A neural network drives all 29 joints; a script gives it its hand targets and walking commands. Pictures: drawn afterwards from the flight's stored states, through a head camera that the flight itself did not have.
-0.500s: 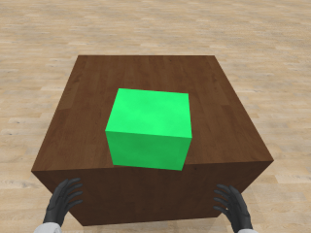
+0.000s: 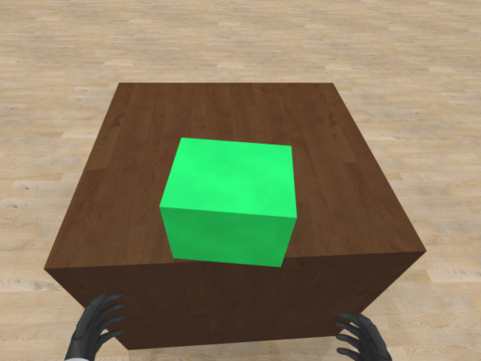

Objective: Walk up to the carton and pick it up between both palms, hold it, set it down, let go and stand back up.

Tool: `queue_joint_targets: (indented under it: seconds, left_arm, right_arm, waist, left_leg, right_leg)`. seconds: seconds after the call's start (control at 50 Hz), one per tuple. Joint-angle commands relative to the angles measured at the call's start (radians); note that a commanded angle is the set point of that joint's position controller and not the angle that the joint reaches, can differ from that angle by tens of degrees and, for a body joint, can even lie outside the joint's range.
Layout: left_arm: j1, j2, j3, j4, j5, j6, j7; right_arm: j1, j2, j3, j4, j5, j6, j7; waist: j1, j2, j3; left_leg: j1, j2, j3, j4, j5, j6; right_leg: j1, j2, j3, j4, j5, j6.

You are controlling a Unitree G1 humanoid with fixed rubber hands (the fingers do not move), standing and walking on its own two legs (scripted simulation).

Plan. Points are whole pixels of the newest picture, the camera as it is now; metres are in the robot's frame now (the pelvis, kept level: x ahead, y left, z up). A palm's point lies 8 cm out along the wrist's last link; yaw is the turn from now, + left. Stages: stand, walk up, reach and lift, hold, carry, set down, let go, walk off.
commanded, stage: set down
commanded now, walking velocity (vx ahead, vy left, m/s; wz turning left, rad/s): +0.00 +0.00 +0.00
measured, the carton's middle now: (231, 202) +0.43 +0.02 +0.00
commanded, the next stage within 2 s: let go in 0.48 s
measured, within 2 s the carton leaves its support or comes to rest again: neither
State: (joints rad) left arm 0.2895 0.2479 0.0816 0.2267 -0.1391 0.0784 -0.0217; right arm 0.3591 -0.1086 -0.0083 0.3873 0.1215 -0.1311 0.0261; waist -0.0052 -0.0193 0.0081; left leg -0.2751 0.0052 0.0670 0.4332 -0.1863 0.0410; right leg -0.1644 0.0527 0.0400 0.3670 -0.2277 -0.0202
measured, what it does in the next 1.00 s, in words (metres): stands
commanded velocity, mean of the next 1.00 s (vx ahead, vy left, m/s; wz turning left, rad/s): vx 0.00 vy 0.00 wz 0.00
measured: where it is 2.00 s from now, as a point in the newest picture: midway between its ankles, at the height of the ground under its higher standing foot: outside the picture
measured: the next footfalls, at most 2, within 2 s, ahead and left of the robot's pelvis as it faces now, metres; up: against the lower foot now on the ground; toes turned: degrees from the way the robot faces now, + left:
none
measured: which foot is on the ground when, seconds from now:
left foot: down 0.00-1.00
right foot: down 0.00-1.00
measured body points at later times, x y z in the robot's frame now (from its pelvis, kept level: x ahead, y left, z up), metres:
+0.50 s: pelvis +0.01 +0.00 +0.00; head +0.03 +0.02 +0.45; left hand +0.17 +0.25 -0.07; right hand +0.14 -0.21 -0.09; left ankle +0.03 +0.09 -0.74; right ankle -0.02 -0.11 -0.74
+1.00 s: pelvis +0.02 -0.01 +0.00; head +0.05 +0.01 +0.45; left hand +0.18 +0.24 -0.08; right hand +0.16 -0.22 -0.10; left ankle +0.03 +0.09 -0.74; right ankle -0.02 -0.11 -0.74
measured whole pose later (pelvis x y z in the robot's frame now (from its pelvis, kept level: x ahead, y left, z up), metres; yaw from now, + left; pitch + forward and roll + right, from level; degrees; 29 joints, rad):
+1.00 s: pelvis +0.02 -0.01 +0.00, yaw +0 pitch +3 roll -1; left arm 0.29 0.23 0.08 0.38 -0.08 0.10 0.00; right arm 0.24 -0.14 -0.02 0.73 0.05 -0.24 0.06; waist 0.00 -0.02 0.01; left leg -0.27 0.01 0.07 0.43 -0.21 0.04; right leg -0.16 0.05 0.04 0.37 -0.26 -0.03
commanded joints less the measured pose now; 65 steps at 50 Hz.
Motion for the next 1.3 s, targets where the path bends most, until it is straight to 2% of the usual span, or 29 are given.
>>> queue_joint_targets:
  seconds: [0.0, 0.04, 0.08, 0.2, 0.22, 0.24, 0.26, 0.3, 0.32, 0.46, 0.48, 0.5, 0.54, 0.62, 0.66, 0.68, 0.72, 0.78, 0.98, 1.0, 1.02, 1.08, 1.1, 1.14, 1.18, 1.22, 1.24, 1.26, 1.28]
  left_arm:
    - [-0.018, 0.064, -0.103, -0.054, 0.044, -0.039, 0.039]
    - [-0.023, 0.062, -0.094, -0.043, 0.065, -0.034, 0.049]
    - [-0.001, 0.070, -0.079, 0.048, 0.070, -0.020, 0.033]
    - [-0.053, 0.060, -0.095, -0.016, 0.061, -0.036, 0.054]
    - [-0.053, 0.050, -0.101, 0.059, 0.059, -0.028, 0.048]
    - [-0.054, 0.048, -0.096, 0.064, 0.077, -0.017, 0.052]
    - [-0.063, 0.045, -0.100, 0.102, 0.081, -0.010, 0.046]
    - [-0.073, 0.059, -0.090, 0.011, 0.074, -0.026, 0.055]
    - [-0.071, 0.045, -0.099, 0.081, 0.070, -0.022, 0.048]
    - [-0.083, 0.043, -0.081, 0.077, 0.079, -0.024, 0.046]
    - [-0.082, 0.088, -0.072, 0.094, 0.065, -0.032, 0.034]
    - [-0.085, 0.064, -0.075, 0.114, 0.080, -0.027, 0.037]
    - [-0.091, 0.061, -0.068, 0.122, 0.085, -0.029, 0.044]
    - [-0.116, 0.041, -0.085, 0.097, 0.092, -0.026, 0.046]
    - [-0.108, 0.034, -0.094, 0.150, 0.092, -0.016, 0.044]
    - [-0.121, 0.043, -0.076, 0.128, 0.099, -0.027, 0.047]
    - [-0.129, 0.058, -0.078, 0.133, 0.079, -0.035, 0.040]
    - [-0.102, 0.057, -0.051, 0.118, 0.097, -0.041, 0.040]
    - [-0.093, 0.034, -0.063, 0.124, 0.117, -0.049, 0.028]
    - [-0.002, 0.224, 0.005, 0.232, 0.207, -0.088, 0.044]
    - [0.000, 0.251, 0.022, 0.203, 0.202, -0.106, 0.045]
    - [-0.024, 0.209, 0.026, 0.240, 0.202, -0.112, 0.047]
    - [0.005, 0.200, 0.019, 0.259, 0.190, -0.115, 0.041]
    - [-0.019, 0.232, 0.032, 0.274, 0.202, -0.117, 0.042]
    - [0.016, 0.223, 0.028, 0.309, 0.193, -0.123, 0.038]
    - [-0.014, 0.251, 0.036, 0.318, 0.193, -0.134, 0.046]
    - [-0.034, 0.242, 0.030, 0.315, 0.195, -0.129, 0.047]
    - [-0.009, 0.254, 0.031, 0.324, 0.188, -0.140, 0.042]
    - [-0.049, 0.248, 0.032, 0.330, 0.185, -0.139, 0.046]
  right_arm:
    - [-0.146, -0.197, -0.066, -0.146, -0.046, -0.077, 0.012]
    - [-0.154, -0.200, -0.068, -0.089, -0.039, -0.077, 0.023]
    - [-0.137, -0.186, -0.043, -0.094, -0.057, -0.070, 0.017]
    - [-0.178, -0.211, -0.041, -0.081, -0.054, -0.094, 0.031]
    - [-0.173, -0.211, -0.050, -0.023, -0.065, -0.082, 0.032]
    - [-0.176, -0.223, -0.063, 0.032, -0.069, -0.083, 0.038]
    - [-0.193, -0.212, -0.051, 0.029, -0.088, -0.076, 0.035]
    - [-0.187, -0.227, -0.059, -0.013, -0.063, -0.095, 0.037]
    - [-0.185, -0.210, -0.055, 0.026, -0.075, -0.092, 0.035]
    - [-0.214, -0.236, -0.054, 0.064, -0.083, -0.113, 0.040]
    - [-0.202, -0.187, -0.028, 0.011, -0.079, -0.114, 0.022]
    - [-0.199, -0.210, -0.052, 0.104, -0.093, -0.112, 0.023]
    - [-0.232, -0.212, -0.048, 0.081, -0.094, -0.119, 0.034]
    - [-0.247, -0.242, -0.064, 0.148, -0.096, -0.122, 0.032]
    - [-0.264, -0.237, -0.050, 0.166, -0.099, -0.121, 0.040]
    - [-0.263, -0.242, -0.059, 0.161, -0.098, -0.127, 0.041]
    - [-0.255, -0.212, -0.047, 0.140, -0.095, -0.137, 0.030]
    - [-0.256, -0.227, -0.059, 0.174, -0.103, -0.156, 0.026]
    - [-0.278, -0.251, -0.047, 0.244, -0.100, -0.177, 0.022]
    - [-0.109, -0.384, -0.093, 0.375, -0.166, -0.049, -0.019]
    - [-0.101, -0.375, -0.102, 0.368, -0.161, 0.004, -0.038]
    - [-0.173, -0.330, -0.092, 0.350, -0.160, 0.048, -0.045]
    - [-0.190, -0.360, -0.094, 0.356, -0.165, 0.051, -0.043]
    - [-0.186, -0.347, -0.092, 0.374, -0.167, 0.061, -0.035]
    - [-0.200, -0.336, -0.088, 0.401, -0.167, 0.056, -0.032]
    - [-0.200, -0.339, -0.091, 0.414, -0.160, 0.063, -0.024]
    - [-0.226, -0.343, -0.088, 0.421, -0.160, 0.062, -0.020]
    - [-0.187, -0.343, -0.085, 0.435, -0.162, 0.060, -0.016]
    - [-0.221, -0.359, -0.091, 0.440, -0.169, 0.058, -0.023]
  waist:
    - [0.055, 0.087, -0.116]
    - [0.055, 0.121, -0.084]
    - [0.062, 0.065, -0.064]
    - [0.068, 0.097, -0.101]
    - [0.058, 0.075, -0.074]
    - [0.048, 0.122, -0.059]
    - [0.041, 0.077, -0.056]
    - [0.053, 0.123, -0.098]
    - [0.037, 0.081, -0.061]
    - [0.045, 0.092, -0.089]
    - [0.037, 0.025, -0.075]
    - [0.029, 0.078, -0.063]
    - [0.059, 0.076, -0.085]
    - [0.041, 0.115, -0.072]
    - [0.042, 0.083, -0.066]
    - [0.043, 0.105, -0.061]
    - [0.044, 0.045, -0.101]
    - [0.050, 0.087, -0.082]
    - [0.039, 0.069, -0.093]
    - [0.004, 0.057, -0.322]
    - [-0.014, 0.028, -0.298]
    - [-0.015, 0.071, -0.208]
    - [0.009, 0.045, -0.192]
    - [-0.011, 0.011, -0.119]
    - [0.008, -0.031, -0.165]
    - [-0.023, 0.046, -0.153]
    - [-0.004, 0.006, -0.123]
    - [-0.024, -0.007, -0.158]
    - [-0.010, 0.038, -0.161]
  left_leg:
    - [0.382, 0.079, -0.073, -0.096, 0.122, -0.094]
    - [0.378, 0.078, -0.078, -0.103, 0.120, -0.107]
    - [0.380, 0.057, -0.054, -0.086, 0.126, -0.087]
    - [0.370, 0.065, -0.052, -0.088, 0.122, -0.090]
    - [0.364, 0.064, -0.050, -0.088, 0.125, -0.090]
    - [0.365, 0.070, -0.055, -0.098, 0.126, -0.100]
    - [0.356, 0.072, -0.061, -0.097, 0.076, -0.088]
    - [0.373, 0.064, -0.054, -0.092, 0.111, -0.097]
    - [0.370, 0.061, -0.052, -0.081, 0.135, -0.094]
    - [0.382, 0.058, -0.047, -0.062, 0.161, -0.090]
    - [0.337, 0.036, -0.026, -0.052, 0.161, -0.074]
    - [0.357, 0.041, -0.029, -0.057, 0.170, -0.080]
    - [0.370, 0.045, -0.032, -0.061, 0.136, -0.080]
    - [0.387, 0.060, -0.046, -0.062, 0.138, -0.093]
    - [0.387, 0.057, -0.048, -0.059, 0.123, -0.085]
    - [0.369, 0.057, -0.043, -0.056, 0.167, -0.094]
    - [0.383, 0.046, -0.030, -0.039, 0.171, -0.079]
    - [0.396, 0.036, -0.022, -0.023, 0.246, -0.082]
    - [0.435, 0.045, -0.031, 0.007, 0.390, -0.080]
    - [0.321, 0.160, -0.119, 0.087, 0.565, -0.024]
    - [0.260, 0.142, -0.107, 0.070, 0.547, -0.019]
    - [0.157, 0.122, -0.112, 0.031, 0.358, -0.014]
    - [0.154, 0.125, -0.129, 0.006, 0.333, -0.016]
    - [0.115, 0.114, -0.112, -0.004, 0.221, -0.009]
    - [0.137, 0.125, -0.141, 0.000, 0.215, 0.005]
    - [0.150, 0.107, -0.136, -0.023, 0.184, -0.002]
    - [0.145, 0.114, -0.129, -0.004, 0.182, 0.000]
    - [0.156, 0.115, -0.135, -0.013, 0.180, -0.003]
    - [0.138, 0.122, -0.145, -0.017, 0.193, 0.005]
  right_leg:
    - [-0.178, -0.014, -0.058, -0.077, 0.064, -0.045]
    - [-0.180, -0.017, -0.050, -0.078, 0.067, -0.050]
    - [-0.196, -0.024, -0.044, -0.092, 0.069, -0.040]
    - [-0.194, -0.019, -0.064, -0.077, 0.054, -0.041]
    - [-0.208, -0.021, -0.063, -0.078, 0.050, -0.041]
    - [-0.220, -0.019, -0.065, -0.073, 0.047, -0.045]
    - [-0.227, -0.019, -0.067, -0.078, 0.021, -0.041]
    - [-0.206, -0.023, -0.066, -0.064, 0.053, -0.044]
    - [-0.228, -0.026, -0.062, -0.080, 0.060, -0.037]
    - [-0.237, -0.024, -0.068, -0.075, 0.054, -0.042]
    - [-0.202, -0.040, -0.054, -0.078, 0.103, -0.021]
    - [-0.218, -0.037, -0.055, -0.079, 0.095, -0.030]
    - [-0.236, -0.033, -0.061, -0.080, 0.049, -0.033]
    - [-0.247, -0.023, -0.071, -0.066, 0.046, -0.040]
    - [-0.259, -0.027, -0.069, -0.075, 0.039, -0.041]
    - [-0.242, -0.028, -0.066, -0.065, 0.054, -0.038]
    - [-0.228, -0.033, -0.058, -0.077, 0.077, -0.025]
    - [-0.243, -0.035, -0.054, -0.072, 0.137, -0.024]
    - [-0.229, -0.017, -0.065, -0.061, 0.202, -0.019]
    - [0.006, -0.118, 0.049, 0.116, 0.382, -0.015]
    - [0.058, -0.116, 0.056, 0.139, 0.411, -0.024]
    - [0.068, -0.132, 0.080, 0.092, 0.303, -0.016]
    - [0.069, -0.144, 0.087, 0.066, 0.303, -0.012]
    - [0.020, -0.140, 0.086, 0.041, 0.234, -0.002]
    - [0.051, -0.150, 0.091, 0.046, 0.242, -0.014]
    - [0.014, -0.149, 0.115, 0.043, 0.211, -0.019]
    - [-0.014, -0.140, 0.098, 0.033, 0.214, -0.005]
    - [0.007, -0.142, 0.095, 0.037, 0.189, -0.015]
    - [0.018, -0.140, 0.105, 0.039, 0.194, -0.017]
